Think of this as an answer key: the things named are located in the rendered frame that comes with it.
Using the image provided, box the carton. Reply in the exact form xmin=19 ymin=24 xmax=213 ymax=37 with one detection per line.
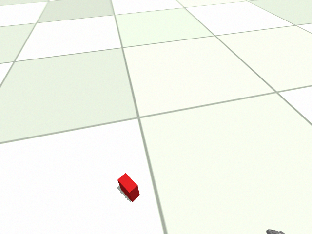
xmin=118 ymin=173 xmax=140 ymax=202

